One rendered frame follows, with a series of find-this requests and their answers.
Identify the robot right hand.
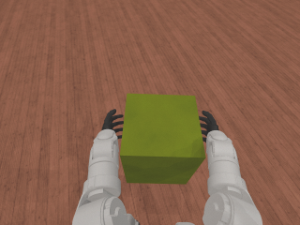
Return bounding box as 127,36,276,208
199,111,219,142

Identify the robot right forearm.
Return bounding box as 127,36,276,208
206,130,257,208

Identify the left robot upper arm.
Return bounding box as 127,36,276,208
72,196,129,225

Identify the right robot upper arm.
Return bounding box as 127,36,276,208
202,191,263,225

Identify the robot left hand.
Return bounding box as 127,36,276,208
102,109,124,139

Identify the carton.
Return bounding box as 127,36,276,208
120,93,206,185

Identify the robot left forearm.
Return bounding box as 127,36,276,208
72,129,121,223

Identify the robot left thigh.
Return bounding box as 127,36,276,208
127,215,139,225

